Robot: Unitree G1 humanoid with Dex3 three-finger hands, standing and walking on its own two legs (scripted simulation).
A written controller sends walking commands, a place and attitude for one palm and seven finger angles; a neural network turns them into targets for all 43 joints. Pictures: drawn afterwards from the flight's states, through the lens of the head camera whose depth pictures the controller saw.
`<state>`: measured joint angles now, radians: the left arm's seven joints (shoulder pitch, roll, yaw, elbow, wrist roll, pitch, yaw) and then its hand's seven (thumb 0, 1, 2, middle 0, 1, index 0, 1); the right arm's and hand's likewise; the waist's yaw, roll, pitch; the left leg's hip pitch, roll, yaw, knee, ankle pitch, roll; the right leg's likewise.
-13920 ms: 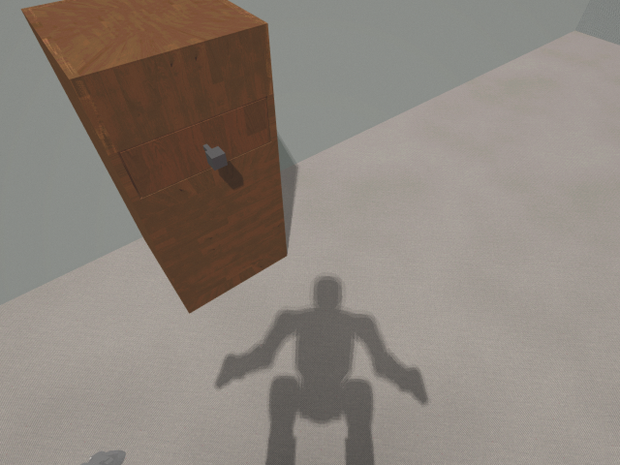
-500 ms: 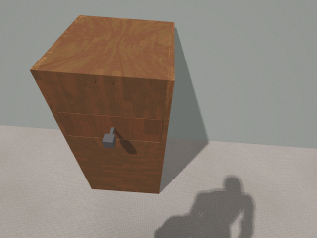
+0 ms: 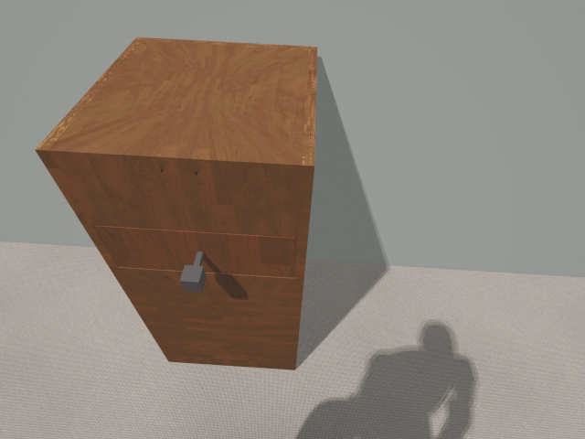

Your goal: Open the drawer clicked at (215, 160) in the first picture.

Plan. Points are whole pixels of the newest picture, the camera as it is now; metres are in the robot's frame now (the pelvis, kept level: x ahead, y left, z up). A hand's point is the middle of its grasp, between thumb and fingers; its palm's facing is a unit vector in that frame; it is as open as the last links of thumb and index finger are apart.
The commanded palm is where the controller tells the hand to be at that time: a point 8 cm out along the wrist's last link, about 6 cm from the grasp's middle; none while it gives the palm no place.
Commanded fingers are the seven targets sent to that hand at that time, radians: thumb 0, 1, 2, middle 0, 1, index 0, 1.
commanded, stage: come to a stop and stand still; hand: left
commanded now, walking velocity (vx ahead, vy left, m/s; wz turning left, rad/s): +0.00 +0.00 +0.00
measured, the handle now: (195, 270) +0.44 +0.22 -0.12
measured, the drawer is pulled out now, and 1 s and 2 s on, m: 0.00 0.00 0.00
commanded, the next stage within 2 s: look again from close up in 0.12 s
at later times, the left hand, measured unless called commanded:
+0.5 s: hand out of the picture +0.00 +0.17 -0.18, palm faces +0.00 -0.98 -0.21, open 7.3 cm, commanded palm none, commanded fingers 0.00 0.90 0.90 -0.20 -0.30 -0.20 -0.30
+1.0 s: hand out of the picture -0.02 +0.17 -0.18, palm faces +0.01 -0.98 -0.20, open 7.3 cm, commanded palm none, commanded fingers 0.00 0.90 0.90 -0.20 -0.30 -0.20 -0.30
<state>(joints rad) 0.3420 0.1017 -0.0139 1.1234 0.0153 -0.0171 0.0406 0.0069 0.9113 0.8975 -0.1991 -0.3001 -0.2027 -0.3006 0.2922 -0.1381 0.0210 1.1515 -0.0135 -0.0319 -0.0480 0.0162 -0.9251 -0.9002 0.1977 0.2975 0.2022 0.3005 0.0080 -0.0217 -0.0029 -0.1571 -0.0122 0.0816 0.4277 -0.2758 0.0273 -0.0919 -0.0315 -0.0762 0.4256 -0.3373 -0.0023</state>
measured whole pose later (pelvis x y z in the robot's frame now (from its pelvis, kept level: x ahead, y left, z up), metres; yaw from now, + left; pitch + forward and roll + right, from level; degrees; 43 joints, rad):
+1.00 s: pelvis -0.02 +0.00 +0.00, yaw -1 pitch +0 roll +1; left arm 0.30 0.14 -0.01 1.06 0.01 0.01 0.04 0.01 0.91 0.90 -0.20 -0.30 -0.20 -0.30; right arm 0.27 -0.16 0.01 1.09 -0.01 -0.01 -0.04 0.01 -0.91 -0.90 0.20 0.30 0.20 0.30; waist 0.01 -0.01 0.05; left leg -0.20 -0.01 0.09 0.47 -0.27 0.03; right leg -0.16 -0.04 -0.05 0.52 -0.35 0.00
